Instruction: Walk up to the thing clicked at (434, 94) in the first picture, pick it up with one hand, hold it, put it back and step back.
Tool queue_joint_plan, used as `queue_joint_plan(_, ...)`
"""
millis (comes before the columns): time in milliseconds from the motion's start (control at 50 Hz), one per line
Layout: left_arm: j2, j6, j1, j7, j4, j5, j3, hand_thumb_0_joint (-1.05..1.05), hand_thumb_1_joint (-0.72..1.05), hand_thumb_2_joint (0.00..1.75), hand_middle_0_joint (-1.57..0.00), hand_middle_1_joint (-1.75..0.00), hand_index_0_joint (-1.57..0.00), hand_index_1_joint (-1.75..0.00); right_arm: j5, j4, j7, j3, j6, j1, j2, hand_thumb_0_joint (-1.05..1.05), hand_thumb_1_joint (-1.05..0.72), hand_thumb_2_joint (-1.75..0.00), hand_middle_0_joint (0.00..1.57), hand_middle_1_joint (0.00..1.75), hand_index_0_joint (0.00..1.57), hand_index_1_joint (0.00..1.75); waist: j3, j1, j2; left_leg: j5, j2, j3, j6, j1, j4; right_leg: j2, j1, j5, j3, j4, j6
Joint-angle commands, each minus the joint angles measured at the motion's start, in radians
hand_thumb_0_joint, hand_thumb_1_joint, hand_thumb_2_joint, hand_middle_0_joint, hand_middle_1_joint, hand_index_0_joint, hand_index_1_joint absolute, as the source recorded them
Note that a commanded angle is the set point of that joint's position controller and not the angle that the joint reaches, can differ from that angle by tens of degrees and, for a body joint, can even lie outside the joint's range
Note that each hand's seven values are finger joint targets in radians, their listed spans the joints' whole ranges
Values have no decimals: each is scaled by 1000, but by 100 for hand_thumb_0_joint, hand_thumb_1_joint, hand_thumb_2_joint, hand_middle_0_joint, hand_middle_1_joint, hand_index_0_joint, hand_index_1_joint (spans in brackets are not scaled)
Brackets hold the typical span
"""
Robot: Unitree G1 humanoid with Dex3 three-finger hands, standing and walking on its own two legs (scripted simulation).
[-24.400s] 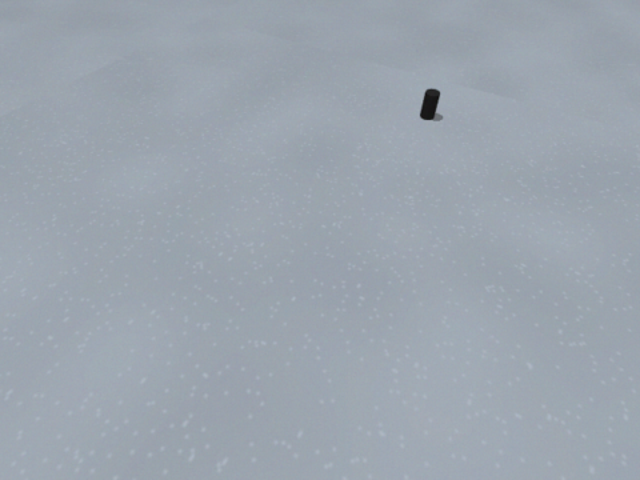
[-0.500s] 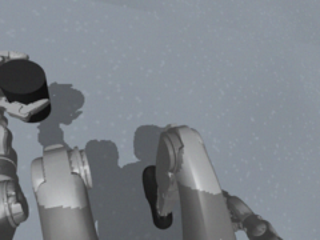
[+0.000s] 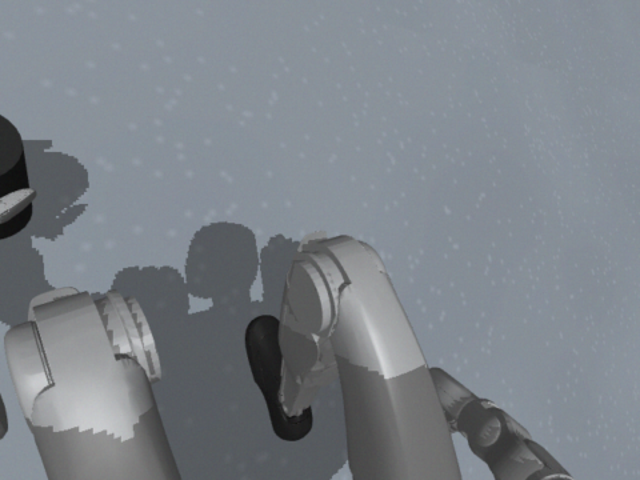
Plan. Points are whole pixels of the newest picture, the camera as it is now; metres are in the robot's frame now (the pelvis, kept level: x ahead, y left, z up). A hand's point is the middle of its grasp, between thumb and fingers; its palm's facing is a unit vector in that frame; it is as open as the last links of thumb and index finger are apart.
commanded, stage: lower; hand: left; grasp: from the side
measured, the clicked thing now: out of the picture +0.46 +0.24 -0.18
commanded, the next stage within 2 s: loosen in 0.46 s
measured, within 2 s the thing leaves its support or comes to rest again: rests again in 1.06 s
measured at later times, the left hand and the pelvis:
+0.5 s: hand out of the picture +0.46 +0.25 -0.17, palm faces +0.20 -0.98 -0.03, open 11.4 cm; pelvis -0.01 +0.01 +0.00, yaw -2 degrees
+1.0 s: hand out of the picture +0.47 +0.25 -0.16, palm faces +0.19 -0.98 -0.02, open 12.5 cm; pelvis -0.01 +0.01 +0.00, yaw -3 degrees
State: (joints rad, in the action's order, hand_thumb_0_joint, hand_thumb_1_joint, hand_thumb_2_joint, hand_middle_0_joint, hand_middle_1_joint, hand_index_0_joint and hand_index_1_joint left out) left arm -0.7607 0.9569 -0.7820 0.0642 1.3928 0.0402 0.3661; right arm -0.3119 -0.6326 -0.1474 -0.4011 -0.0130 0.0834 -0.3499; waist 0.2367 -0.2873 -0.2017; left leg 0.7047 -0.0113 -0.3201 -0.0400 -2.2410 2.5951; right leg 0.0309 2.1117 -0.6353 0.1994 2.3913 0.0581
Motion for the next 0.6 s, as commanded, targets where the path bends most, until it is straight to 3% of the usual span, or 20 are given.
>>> queue_joint_plan(0, -119, 119, -338, -12, -174, 18, 11, 0, 19, 125, -122, -139, -124, -138, -12, 16, 16, 76, -5, -81, -341, 0, -91, -91, 20, 30, 20, 30, -633, -119, 501, -141, 48, 98, 20, 426, -280, 41, -327, 221, 95, -192, -59)
queue_joint_plan(80, -146, 138, -330, -31, -159, 23, 31, 0, 20, 127, -123, -140, -124, -139, -21, 22, 15, 61, -4, -75, -353, 0, -91, -91, 20, 30, 20, 30, -647, -123, 523, -171, 51, 80, 12, 466, -289, 47, -343, 242, 109, -186, -60)
queue_joint_plan(160, -158, 151, -350, -34, -149, 4, -1, 0, 24, 128, -122, -139, -123, -139, -29, 30, 18, 41, -7, -42, -346, 0, -91, -91, 20, 30, 20, 30, -597, -133, 527, -147, 55, 77, 13, 446, -289, 50, -326, 225, 113, -190, -60)
queue_joint_plan(240, -181, 159, -332, -40, -120, -16, -3, 0, 26, 128, -124, -141, -126, -140, -38, 33, 20, 33, -12, -32, -361, 0, -90, -90, 20, 30, 20, 30, -570, -148, 569, -148, 64, 57, 2, 484, -306, 49, -305, 222, 130, -178, -61)
queue_joint_plan(340, -200, 170, -331, -54, -115, 2, 22, 0, 22, 127, -124, -140, -125, -139, -44, 42, 20, 21, -13, -17, -367, 0, -91, -90, 20, 30, 20, 30, -570, -146, 548, -132, 61, 57, 8, 470, -293, 57, -320, 219, 130, -191, -58)
queue_joint_plan(480, -197, 187, -327, -56, -96, -2, -3, 0, 28, 128, -127, -141, -128, -141, -50, 42, 20, 8, -6, -1, -370, 0, -90, -90, 20, 30, 20, 30, -535, -162, 540, -128, 64, 44, 10, 457, -292, 62, -318, 223, 139, -192, -56)
queue_joint_plan(540, -194, 192, -320, -54, -98, 0, -7, 0, 25, 127, -125, -139, -126, -139, -53, 40, 20, 7, -5, -1, -375, 0, -90, -90, 20, 30, 20, 30, -545, -164, 533, -142, 64, 46, 10, 469, -284, 63, -327, 237, 139, -195, -55)
queue_joint_plan(560, -197, 193, -316, -52, -92, 0, -12, 0, 19, 119, -129, -134, -130, -134, -54, 39, 19, 3, -5, -4, -372, 0, -91, -90, 20, 30, 20, 30, -547, -165, 535, -139, 62, 45, 12, 459, -282, 66, -339, 237, 140, -197, -55)
queue_joint_plan(580, -191, 195, -322, -52, -105, 5, -11, 0, 11, 111, -121, -126, -122, -126, -54, 41, 18, 3, -5, -3, -370, 0, -92, -90, 20, 30, 20, 30, -553, -165, 532, -145, 62, 46, 12, 463, -280, 66, -345, 243, 141, -199, -54)
